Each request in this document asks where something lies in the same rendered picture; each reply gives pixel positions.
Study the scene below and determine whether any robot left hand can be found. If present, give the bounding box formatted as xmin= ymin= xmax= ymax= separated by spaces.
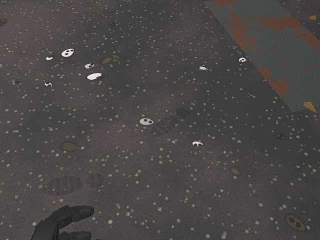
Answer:
xmin=31 ymin=205 xmax=101 ymax=240

